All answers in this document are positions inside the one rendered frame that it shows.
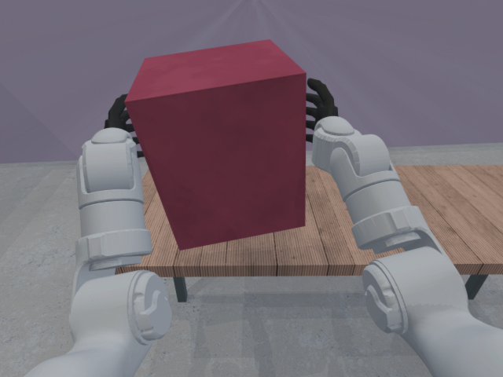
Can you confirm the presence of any left robot hand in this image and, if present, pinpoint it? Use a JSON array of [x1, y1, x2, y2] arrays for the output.
[[104, 94, 144, 158]]

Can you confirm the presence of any left robot upper arm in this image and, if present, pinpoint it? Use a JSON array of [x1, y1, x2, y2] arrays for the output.
[[24, 270, 172, 377]]

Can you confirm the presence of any carton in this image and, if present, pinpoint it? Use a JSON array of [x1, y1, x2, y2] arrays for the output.
[[124, 39, 307, 251]]

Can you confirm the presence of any robot left forearm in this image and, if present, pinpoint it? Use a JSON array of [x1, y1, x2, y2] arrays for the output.
[[69, 128, 152, 336]]

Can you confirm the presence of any right robot upper arm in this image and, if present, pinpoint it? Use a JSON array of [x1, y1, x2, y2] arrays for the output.
[[362, 247, 503, 377]]

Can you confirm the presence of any table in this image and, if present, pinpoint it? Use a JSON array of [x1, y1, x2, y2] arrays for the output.
[[115, 165, 503, 302]]

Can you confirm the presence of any right robot hand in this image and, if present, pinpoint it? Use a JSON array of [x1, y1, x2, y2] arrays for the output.
[[306, 79, 339, 143]]

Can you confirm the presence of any robot right forearm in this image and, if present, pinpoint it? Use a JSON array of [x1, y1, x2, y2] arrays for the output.
[[311, 116, 468, 303]]

